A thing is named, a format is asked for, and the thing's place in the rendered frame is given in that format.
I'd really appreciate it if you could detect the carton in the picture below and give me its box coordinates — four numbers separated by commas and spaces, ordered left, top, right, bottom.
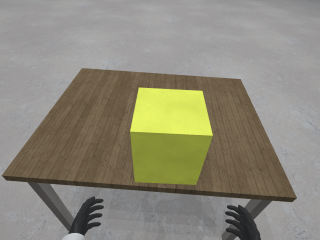
130, 87, 213, 185

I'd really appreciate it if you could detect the right robot hand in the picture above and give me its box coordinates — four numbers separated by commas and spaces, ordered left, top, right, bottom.
225, 205, 261, 240

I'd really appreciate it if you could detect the table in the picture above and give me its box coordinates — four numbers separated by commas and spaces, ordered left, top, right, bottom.
2, 68, 297, 240

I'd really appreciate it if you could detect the left robot hand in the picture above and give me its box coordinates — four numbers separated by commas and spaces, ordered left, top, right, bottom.
68, 196, 104, 236

